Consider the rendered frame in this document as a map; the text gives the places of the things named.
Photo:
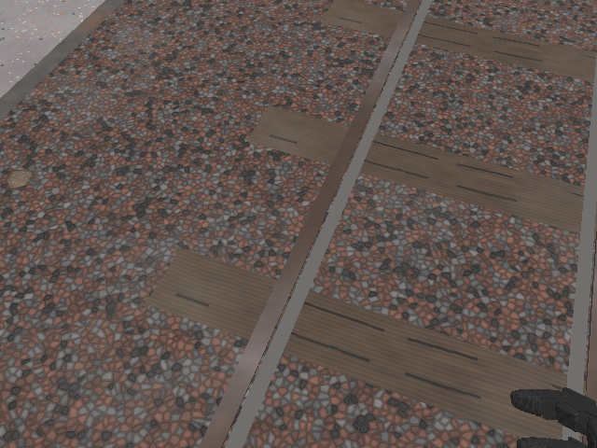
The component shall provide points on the robot right hand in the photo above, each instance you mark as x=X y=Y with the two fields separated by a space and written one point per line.
x=570 y=408

